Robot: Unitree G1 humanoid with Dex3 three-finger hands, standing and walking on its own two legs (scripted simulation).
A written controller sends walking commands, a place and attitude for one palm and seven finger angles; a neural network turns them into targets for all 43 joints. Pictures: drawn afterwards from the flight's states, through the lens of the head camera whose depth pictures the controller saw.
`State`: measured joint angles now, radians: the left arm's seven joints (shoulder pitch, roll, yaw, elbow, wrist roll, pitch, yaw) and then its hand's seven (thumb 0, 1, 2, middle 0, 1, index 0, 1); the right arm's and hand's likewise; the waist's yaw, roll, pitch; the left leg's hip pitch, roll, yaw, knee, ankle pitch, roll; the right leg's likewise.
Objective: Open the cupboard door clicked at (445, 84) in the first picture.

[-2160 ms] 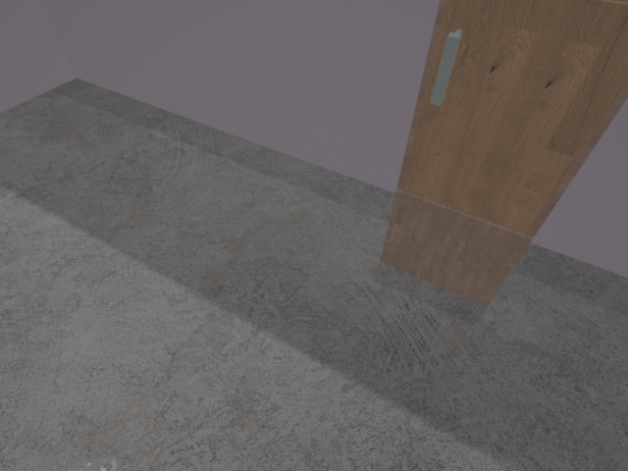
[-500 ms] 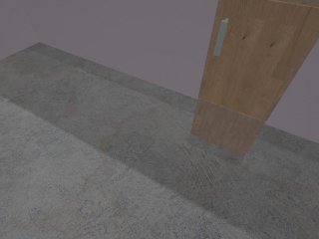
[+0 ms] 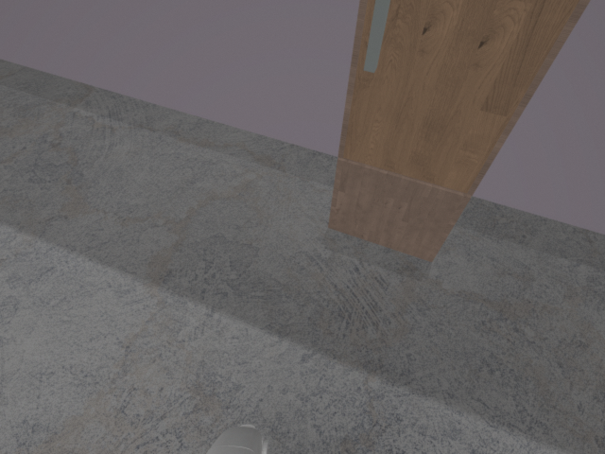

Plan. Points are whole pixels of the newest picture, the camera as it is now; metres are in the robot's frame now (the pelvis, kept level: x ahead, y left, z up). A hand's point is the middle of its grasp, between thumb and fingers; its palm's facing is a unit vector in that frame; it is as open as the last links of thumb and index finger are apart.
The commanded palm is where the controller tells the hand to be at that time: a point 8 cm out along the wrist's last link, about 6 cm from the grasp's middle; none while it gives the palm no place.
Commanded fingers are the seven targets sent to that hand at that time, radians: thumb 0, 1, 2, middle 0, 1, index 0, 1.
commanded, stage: turn to face it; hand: left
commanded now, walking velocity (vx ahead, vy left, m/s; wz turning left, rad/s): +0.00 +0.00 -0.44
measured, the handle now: (379, 30) +0.95 -0.08 +0.08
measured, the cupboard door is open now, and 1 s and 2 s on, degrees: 0 0 0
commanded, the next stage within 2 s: take the last steps up to it in 0.32 s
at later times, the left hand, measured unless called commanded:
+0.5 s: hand (180, 425) +0.16 +0.20 -0.15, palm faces -0.24 -0.93 -0.27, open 7.3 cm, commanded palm none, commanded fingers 0.00 0.90 0.90 -0.20 -0.30 -0.20 -0.30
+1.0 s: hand (182, 453) +0.13 +0.20 -0.19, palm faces -0.27 -0.95 -0.13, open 7.3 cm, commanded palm none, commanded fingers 0.00 0.90 0.90 -0.20 -0.30 -0.20 -0.30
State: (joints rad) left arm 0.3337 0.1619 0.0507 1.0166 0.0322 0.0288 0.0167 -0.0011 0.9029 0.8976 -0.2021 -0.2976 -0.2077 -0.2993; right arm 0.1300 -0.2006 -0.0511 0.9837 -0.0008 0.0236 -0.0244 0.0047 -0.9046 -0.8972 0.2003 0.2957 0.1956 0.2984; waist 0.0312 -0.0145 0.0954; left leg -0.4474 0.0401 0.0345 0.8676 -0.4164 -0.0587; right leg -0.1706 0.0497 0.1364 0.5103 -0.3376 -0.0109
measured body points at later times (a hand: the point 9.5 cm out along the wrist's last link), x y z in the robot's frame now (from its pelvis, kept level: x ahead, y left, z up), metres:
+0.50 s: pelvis +0.02 +0.02 -0.01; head +0.04 +0.00 +0.44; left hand +0.18 +0.25 -0.13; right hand -0.02 -0.22 -0.16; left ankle +0.06 +0.13 -0.74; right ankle -0.02 -0.08 -0.74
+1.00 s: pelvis +0.14 +0.02 -0.01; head +0.15 +0.03 +0.44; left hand +0.15 +0.25 -0.17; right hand +0.10 -0.22 -0.15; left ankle +0.18 +0.10 -0.73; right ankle +0.01 -0.07 -0.67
